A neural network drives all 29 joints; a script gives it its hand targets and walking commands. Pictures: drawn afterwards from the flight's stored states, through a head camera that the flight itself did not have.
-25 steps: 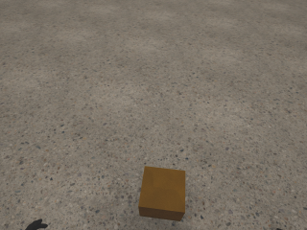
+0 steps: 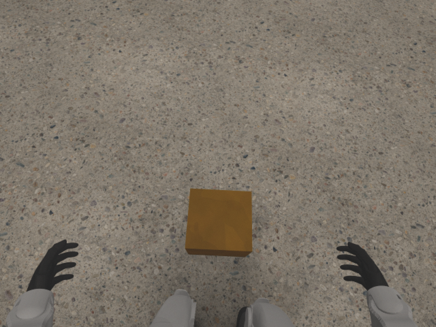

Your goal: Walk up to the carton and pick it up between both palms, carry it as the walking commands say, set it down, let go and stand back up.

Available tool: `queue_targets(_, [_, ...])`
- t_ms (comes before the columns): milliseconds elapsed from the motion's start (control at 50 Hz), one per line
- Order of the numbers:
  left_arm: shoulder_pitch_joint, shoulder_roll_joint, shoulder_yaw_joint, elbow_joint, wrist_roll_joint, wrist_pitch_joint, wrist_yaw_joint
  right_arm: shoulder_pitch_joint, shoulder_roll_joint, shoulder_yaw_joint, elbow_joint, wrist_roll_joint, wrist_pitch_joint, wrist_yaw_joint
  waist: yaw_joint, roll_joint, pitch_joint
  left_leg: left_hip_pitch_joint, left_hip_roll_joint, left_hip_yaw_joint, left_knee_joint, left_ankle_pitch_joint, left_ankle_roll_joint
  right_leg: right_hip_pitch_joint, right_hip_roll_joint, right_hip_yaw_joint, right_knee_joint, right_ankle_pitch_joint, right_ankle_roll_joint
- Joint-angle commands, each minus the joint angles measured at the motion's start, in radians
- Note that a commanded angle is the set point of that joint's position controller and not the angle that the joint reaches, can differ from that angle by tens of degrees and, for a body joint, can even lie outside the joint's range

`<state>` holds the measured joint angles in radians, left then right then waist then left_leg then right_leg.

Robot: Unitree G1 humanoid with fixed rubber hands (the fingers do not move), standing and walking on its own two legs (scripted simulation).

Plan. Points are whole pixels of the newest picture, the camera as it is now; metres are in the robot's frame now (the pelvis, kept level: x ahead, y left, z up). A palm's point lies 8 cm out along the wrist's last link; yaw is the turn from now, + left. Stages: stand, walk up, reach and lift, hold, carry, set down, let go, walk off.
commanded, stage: reach and lift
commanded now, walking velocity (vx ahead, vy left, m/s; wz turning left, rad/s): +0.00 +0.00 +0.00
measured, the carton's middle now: (218, 224) +0.42 +0.00 -0.64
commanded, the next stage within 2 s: none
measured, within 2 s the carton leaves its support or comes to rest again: neither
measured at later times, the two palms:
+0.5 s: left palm (99, 221) +0.31 +0.27 -0.13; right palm (332, 229) +0.32 -0.24 -0.14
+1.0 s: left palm (129, 177) +0.43 +0.24 -0.17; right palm (306, 185) +0.43 -0.20 -0.18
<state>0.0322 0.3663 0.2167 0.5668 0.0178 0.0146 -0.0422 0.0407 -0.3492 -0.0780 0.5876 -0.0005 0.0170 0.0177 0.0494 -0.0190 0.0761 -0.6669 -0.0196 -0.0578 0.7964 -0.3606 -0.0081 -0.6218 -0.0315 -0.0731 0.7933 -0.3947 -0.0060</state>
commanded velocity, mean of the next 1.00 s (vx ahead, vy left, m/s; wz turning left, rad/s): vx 0.00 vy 0.00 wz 0.00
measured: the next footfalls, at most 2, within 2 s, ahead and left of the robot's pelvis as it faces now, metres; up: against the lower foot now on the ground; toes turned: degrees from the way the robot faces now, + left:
none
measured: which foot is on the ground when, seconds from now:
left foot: down 0.00-1.00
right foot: down 0.00-1.00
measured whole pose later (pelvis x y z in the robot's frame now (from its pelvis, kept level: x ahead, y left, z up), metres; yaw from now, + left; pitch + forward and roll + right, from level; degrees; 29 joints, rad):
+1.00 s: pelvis -0.06 +0.01 -0.07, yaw -2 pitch +47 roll -2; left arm -0.96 0.30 0.32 0.76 -0.03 0.12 -0.03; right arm -0.97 -0.32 -0.21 0.75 0.00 0.15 0.00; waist 0.05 0.01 -0.08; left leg -1.53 -0.01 -0.04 1.01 -0.29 -0.01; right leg -1.49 -0.02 -0.04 1.01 -0.33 0.00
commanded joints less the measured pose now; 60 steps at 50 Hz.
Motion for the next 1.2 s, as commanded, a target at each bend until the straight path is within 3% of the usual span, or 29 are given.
queue_targets(0, [-0.181, 0.082, 0.000, -0.087, -0.083, -0.034, 0.033, -0.175, -0.086, -0.098, -0.067, 0.013, -0.037, -0.015, -0.018, 0.105, -0.526, 0.151, -0.017, -0.004, 0.075, 0.791, -0.053, 0.010, 0.076, 0.111, 0.084, 0.483, 0.009])
queue_targets(40, [-0.238, 0.074, -0.009, -0.086, -0.091, -0.020, 0.035, -0.231, -0.089, -0.105, -0.063, 0.013, -0.019, -0.013, -0.019, 0.112, -0.567, 0.133, -0.011, 0.003, 0.083, 0.737, -0.056, -0.059, 0.080, 0.108, 0.085, 0.421, 0.007])
queue_targets(140, [-0.349, 0.091, 0.011, 0.015, -0.098, 0.012, 0.031, -0.392, -0.083, -0.111, -0.031, 0.005, 0.029, -0.006, -0.019, 0.052, -0.620, -0.023, -0.013, 0.041, 0.078, 0.571, -0.041, -0.075, 0.080, 0.100, 0.101, 0.441, 0.023])
queue_targets(260, [-0.599, 0.111, 0.041, 0.048, -0.090, 0.072, 0.008, -0.627, -0.085, -0.116, -0.018, 0.023, 0.102, -0.010, -0.012, 0.018, -0.574, -0.136, -0.011, 0.086, 0.054, 0.204, -0.020, -0.111, 0.076, 0.099, 0.061, 0.162, 0.046])
queue_targets(380, [-0.850, 0.138, 0.069, 0.097, -0.078, 0.101, 0.000, -0.880, -0.070, -0.138, 0.001, 0.035, 0.148, -0.020, 0.006, -0.005, -0.614, -0.245, -0.008, 0.100, 0.089, 0.079, -0.010, -0.147, 0.075, 0.100, 0.086, 0.073, 0.056])
queue_targets(520, [-1.034, 0.154, 0.114, 0.170, -0.058, 0.115, 0.006, -1.055, -0.035, -0.139, 0.062, 0.065, 0.173, -0.030, 0.025, -0.009, -0.789, -0.307, -0.026, 0.105, 0.143, 0.130, -0.009, -0.168, 0.084, 0.093, 0.150, 0.149, 0.067])
queue_targets(740, [-1.233, 0.079, 0.126, 0.159, -0.073, 0.082, 0.020, -1.266, -0.012, -0.193, 0.100, 0.074, 0.120, -0.024, 0.018, 0.026, -1.014, -0.269, -0.031, 0.077, 0.217, 0.423, -0.019, -0.295, 0.108, 0.082, 0.232, 0.396, 0.039])
queue_targets(820, [-1.264, 0.061, 0.142, 0.143, -0.074, 0.074, 0.021, -1.297, -0.020, -0.226, 0.099, 0.055, 0.100, -0.021, 0.009, 0.035, -1.130, -0.219, -0.028, 0.057, 0.236, 0.586, -0.021, -0.342, 0.111, 0.077, 0.238, 0.502, 0.034])
queue_targets(940, [-1.218, 0.036, 0.181, 0.165, -0.039, 0.065, 0.009, -1.247, 0.021, -0.242, 0.131, 0.021, 0.089, -0.006, 0.007, 0.025, -1.145, -0.244, -0.015, 0.047, 0.241, 0.695, -0.019, -0.436, 0.105, 0.082, 0.230, 0.560, 0.040])
queue_targets(980, [-1.196, 0.032, 0.193, 0.169, -0.024, 0.058, 0.005, -1.232, 0.044, -0.239, 0.130, 0.016, 0.085, 0.000, 0.017, 0.018, -1.130, -0.279, -0.013, 0.049, 0.243, 0.693, -0.016, -0.448, 0.101, 0.086, 0.238, 0.568, 0.043])
queue_targets(1060, [-1.221, 0.033, 0.203, 0.198, -0.008, 0.046, -0.005, -1.262, 0.056, -0.232, 0.146, 0.001, 0.082, 0.000, 0.013, -0.006, -1.059, -0.480, -0.018, 0.071, 0.276, 0.564, -0.018, -0.472, 0.092, 0.093, 0.284, 0.539, 0.049])
queue_targets(1180, [-1.322, 0.075, 0.196, 0.242, -0.010, 0.052, -0.005, -1.368, 0.045, -0.227, 0.180, -0.003, 0.093, -0.019, 0.012, -0.001, -1.028, -0.686, -0.025, 0.090, 0.395, 0.356, -0.035, -0.613, 0.097, 0.074, 0.401, 0.364, 0.053])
